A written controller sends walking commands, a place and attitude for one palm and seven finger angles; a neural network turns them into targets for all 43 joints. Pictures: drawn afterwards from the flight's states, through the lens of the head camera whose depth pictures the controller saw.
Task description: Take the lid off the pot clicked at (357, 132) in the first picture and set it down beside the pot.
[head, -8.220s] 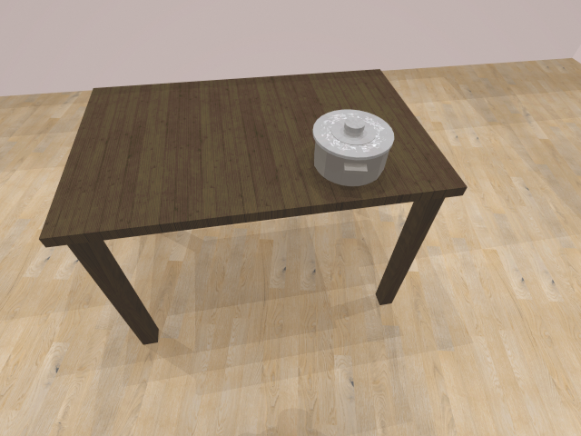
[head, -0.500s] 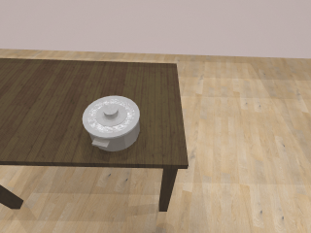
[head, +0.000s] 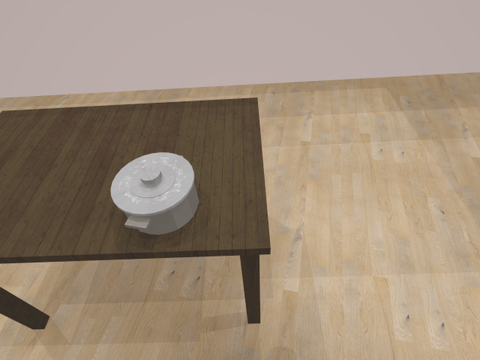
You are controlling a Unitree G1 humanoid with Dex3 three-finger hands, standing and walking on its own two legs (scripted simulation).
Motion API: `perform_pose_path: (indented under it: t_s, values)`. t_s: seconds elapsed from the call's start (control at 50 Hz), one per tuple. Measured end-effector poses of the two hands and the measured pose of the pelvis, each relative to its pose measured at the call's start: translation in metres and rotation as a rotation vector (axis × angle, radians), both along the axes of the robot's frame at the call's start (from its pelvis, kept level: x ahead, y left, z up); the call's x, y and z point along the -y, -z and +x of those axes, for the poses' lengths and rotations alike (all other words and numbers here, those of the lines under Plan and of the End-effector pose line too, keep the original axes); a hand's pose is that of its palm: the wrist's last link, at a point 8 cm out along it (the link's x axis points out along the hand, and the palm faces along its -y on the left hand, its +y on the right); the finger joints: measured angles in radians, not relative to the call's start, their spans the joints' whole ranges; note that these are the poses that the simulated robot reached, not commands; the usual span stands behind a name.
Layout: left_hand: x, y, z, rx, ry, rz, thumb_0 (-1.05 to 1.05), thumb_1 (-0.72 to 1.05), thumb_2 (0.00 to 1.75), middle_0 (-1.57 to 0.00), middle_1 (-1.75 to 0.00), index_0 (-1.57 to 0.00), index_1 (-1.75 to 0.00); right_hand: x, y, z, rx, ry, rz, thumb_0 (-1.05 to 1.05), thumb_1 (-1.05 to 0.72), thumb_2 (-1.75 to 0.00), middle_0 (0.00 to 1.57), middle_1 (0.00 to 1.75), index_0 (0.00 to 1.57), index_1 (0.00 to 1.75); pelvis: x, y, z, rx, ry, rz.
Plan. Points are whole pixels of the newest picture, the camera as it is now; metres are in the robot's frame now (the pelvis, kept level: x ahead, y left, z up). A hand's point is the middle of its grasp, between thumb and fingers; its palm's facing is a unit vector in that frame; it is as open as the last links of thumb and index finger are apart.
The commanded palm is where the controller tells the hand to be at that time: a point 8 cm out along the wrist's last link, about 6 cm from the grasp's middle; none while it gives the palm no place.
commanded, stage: come to a stop and stand still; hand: left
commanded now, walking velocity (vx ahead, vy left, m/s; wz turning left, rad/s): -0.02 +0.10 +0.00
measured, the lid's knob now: (150, 175) +0.50 +0.25 -0.01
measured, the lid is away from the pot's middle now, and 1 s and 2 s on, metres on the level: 0.00 0.00 0.00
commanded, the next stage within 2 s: look again from close up in 0.90 s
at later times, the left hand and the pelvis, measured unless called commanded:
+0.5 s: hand out of the picture +0.03 +0.26 -0.18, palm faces +0.00 -0.97 -0.25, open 7.4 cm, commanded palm none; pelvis -0.01 +0.07 -0.01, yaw +0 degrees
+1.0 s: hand out of the picture +0.04 +0.27 -0.18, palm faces +0.01 -0.97 -0.25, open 7.4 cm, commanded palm none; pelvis +0.02 +0.08 -0.01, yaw +0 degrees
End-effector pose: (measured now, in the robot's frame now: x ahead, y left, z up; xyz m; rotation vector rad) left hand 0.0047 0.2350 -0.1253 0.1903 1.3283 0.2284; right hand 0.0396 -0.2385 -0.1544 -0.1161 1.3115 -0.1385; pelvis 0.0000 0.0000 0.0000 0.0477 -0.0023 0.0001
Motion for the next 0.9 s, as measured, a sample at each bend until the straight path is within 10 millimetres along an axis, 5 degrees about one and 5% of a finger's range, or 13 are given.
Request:
perform_pose_path:
  t_s: [0.14,0.3,0.48,0.64,0.9]
  values:
    - [-0.001,0.004,-0.016,-0.009,-0.042,-0.018,0.0,0.9,0.9,-0.21,-0.3,-0.21,-0.3,-0.006,-0.007,-0.016,-0.05,-0.029,-0.022,0.01,-0.91,-0.9,0.2,0.3,0.2,0.3,-0.005,-0.003,-0.008,-0.01,-0.016,0.002]
    - [-0.031,0.021,-0.03,-0.049,0.006,-0.024,0.0,0.9,0.9,-0.21,-0.3,-0.2,-0.3,-0.037,0.0,-0.017,0.001,-0.039,-0.022,0.01,-0.91,-0.9,0.2,0.3,0.2,0.3,-0.03,0.011,-0.02,-0.011,-0.022,-0.045]
    - [-0.07,0.022,0.012,0.024,0.061,-0.014,0.01,0.91,0.9,-0.21,-0.3,-0.2,-0.3,-0.071,-0.005,-0.019,0.024,-0.015,-0.036,0.01,-0.93,-0.9,0.2,0.3,0.2,0.3,-0.064,0.011,-0.01,-0.017,-0.008,-0.058]
    - [-0.086,0.018,0.049,0.097,0.074,-0.013,0.0,0.91,0.9,-0.2,-0.3,-0.2,-0.3,-0.087,-0.008,-0.012,0.007,-0.023,-0.045,0.01,-0.92,-0.9,0.2,0.3,0.2,0.3,-0.081,0.009,0.001,-0.01,-0.008,-0.058]
    - [-0.087,0.02,0.045,0.039,0.065,-0.019,0.0,0.91,0.9,-0.2,-0.3,-0.2,-0.3,-0.089,-0.007,0.005,0.004,-0.023,-0.044,0.01,-0.91,-0.9,0.2,0.3,0.2,0.3,-0.084,0.008,0.014,0.003,-0.001,-0.056]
